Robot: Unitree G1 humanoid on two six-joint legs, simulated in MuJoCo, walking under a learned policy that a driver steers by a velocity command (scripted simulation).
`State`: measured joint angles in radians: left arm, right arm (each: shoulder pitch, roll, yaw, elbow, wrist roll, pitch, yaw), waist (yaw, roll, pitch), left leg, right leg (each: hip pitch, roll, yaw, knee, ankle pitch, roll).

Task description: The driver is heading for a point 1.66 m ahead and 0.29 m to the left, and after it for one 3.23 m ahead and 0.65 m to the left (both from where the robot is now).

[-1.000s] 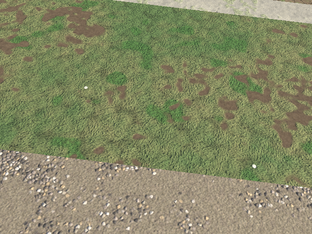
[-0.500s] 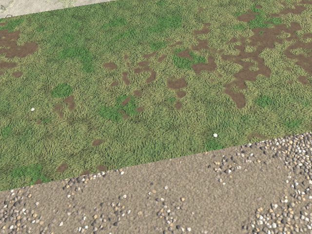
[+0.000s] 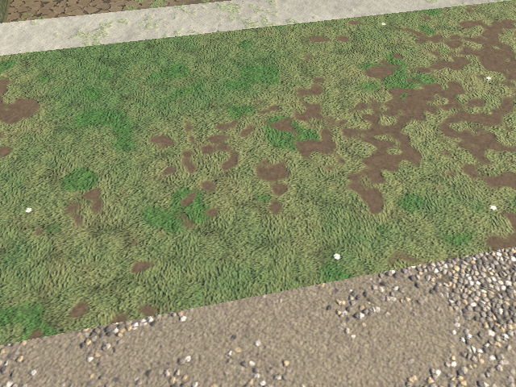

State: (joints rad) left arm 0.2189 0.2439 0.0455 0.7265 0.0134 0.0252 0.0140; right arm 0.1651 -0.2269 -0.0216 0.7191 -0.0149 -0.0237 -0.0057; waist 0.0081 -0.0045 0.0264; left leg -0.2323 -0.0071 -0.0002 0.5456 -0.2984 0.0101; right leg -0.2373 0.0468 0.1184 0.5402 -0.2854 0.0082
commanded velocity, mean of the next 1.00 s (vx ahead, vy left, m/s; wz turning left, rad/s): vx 0.16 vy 0.00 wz -0.01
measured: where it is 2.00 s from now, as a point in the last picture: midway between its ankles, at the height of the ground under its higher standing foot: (279, 319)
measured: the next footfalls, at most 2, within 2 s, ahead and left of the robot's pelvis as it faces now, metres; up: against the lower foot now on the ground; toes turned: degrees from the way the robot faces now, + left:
right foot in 0.80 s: +0.13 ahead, -0.14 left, +0.00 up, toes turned -1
left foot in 1.28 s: +0.49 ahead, +0.09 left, +0.00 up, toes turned +2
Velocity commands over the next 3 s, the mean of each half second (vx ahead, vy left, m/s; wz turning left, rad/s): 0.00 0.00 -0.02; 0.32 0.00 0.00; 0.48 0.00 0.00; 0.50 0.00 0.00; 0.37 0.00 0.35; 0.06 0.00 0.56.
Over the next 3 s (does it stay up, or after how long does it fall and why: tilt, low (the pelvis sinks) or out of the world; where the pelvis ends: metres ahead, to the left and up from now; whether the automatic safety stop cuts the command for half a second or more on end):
stays up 1.04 -0.03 0.01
